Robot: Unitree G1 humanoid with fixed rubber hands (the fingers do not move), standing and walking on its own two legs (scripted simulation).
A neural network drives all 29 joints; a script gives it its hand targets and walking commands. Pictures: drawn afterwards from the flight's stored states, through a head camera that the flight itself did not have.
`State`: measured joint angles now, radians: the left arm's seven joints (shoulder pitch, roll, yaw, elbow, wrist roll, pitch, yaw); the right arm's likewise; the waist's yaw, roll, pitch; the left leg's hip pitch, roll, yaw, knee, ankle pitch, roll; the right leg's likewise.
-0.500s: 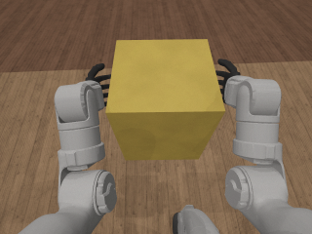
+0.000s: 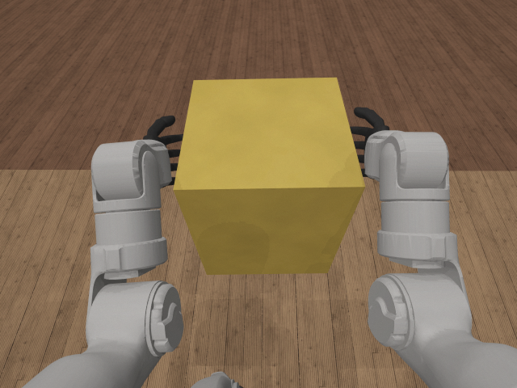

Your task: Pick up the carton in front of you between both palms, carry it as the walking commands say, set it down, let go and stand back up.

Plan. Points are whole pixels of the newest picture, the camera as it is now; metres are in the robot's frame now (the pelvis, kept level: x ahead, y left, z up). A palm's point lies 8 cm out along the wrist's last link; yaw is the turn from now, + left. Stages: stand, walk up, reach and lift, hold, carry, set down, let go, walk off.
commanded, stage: carry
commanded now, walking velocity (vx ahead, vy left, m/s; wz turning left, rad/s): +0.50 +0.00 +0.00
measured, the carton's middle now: (266, 184) +0.40 -0.01 +0.09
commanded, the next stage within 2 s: none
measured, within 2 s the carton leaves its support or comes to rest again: neither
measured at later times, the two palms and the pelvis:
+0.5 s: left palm (178, 41) +0.66 +0.14 +0.21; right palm (334, 23) +0.69 -0.15 +0.21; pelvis +0.30 -0.03 +0.06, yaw +0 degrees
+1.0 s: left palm out of the picture +1.02 +0.12 +0.27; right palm out of the picture +0.98 -0.18 +0.27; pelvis +0.62 +0.01 +0.11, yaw -1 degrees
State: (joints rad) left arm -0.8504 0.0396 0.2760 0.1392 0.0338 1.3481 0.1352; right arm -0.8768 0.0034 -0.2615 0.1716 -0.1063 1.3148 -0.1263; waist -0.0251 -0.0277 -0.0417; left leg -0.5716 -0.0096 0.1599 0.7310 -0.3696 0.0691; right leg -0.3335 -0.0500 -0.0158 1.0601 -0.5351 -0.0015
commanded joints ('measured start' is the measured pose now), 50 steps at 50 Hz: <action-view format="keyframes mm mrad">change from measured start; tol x32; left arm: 1 -804 -1099 -560 -67 -395 -18 -237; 50 -735 -999 -514 -112 -279 -12 -157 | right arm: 1 -754 1083 582 -101 500 6 230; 50 -873 1103 610 -226 611 17 244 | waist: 1 -84 82 -531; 14 -9 167 -446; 18 151 -274 -642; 34 13 -100 -470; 37 -90 353 -657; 50 -50 145 -454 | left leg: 1 855 327 -639 -249 420 234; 13 592 237 -198 -364 356 119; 16 350 173 -29 8 687 5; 18 -182 -60 -106 498 -173 -77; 21 -324 32 -197 714 -110 -28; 30 -148 63 -94 162 5 -40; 35 565 -71 78 -143 93 27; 37 962 350 -805 -354 -68 239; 40 852 321 -625 -244 422 225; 50 628 254 -264 -381 284 147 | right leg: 1 -562 35 51 414 37 -23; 9 -506 -20 -17 7 99 -15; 15 98 147 -276 -465 265 -66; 18 738 -303 689 -705 157 -320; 35 147 -121 -113 -337 804 -74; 37 -358 88 -66 136 32 26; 39 -552 58 46 400 3 -14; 50 -363 10 -79 -196 171 -17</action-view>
